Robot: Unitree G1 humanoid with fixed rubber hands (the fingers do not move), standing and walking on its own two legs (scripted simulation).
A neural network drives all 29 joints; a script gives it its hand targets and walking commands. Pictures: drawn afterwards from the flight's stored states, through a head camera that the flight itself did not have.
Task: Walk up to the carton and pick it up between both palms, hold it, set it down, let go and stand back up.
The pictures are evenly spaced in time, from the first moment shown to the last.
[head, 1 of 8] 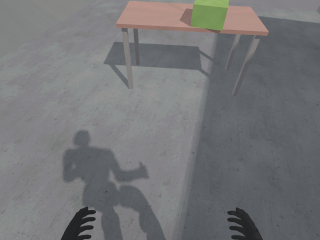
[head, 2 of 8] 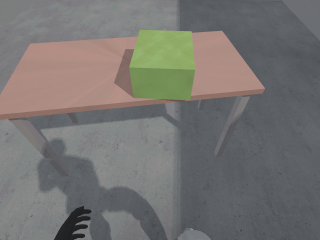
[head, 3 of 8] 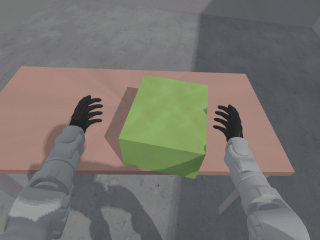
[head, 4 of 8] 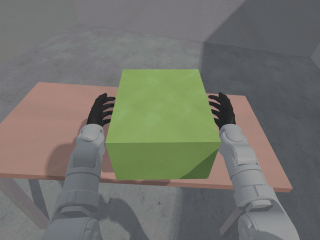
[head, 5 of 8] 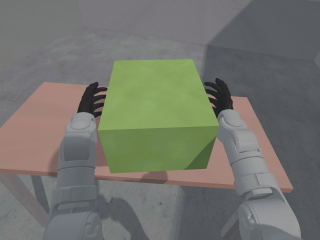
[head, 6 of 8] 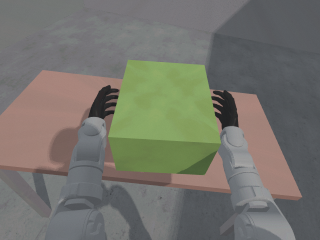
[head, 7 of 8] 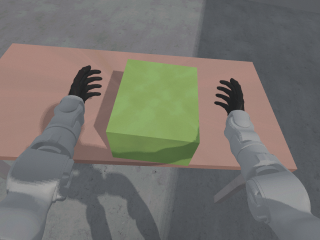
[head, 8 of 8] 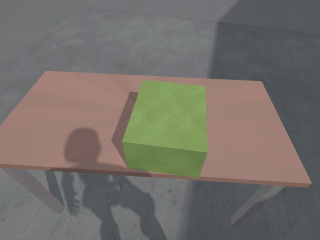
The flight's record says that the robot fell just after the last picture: no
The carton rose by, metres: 0.21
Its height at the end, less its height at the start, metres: +0.00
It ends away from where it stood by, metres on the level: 0.04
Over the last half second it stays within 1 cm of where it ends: yes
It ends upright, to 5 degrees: yes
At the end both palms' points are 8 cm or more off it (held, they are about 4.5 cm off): yes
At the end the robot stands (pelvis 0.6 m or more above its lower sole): yes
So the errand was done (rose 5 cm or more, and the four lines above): yes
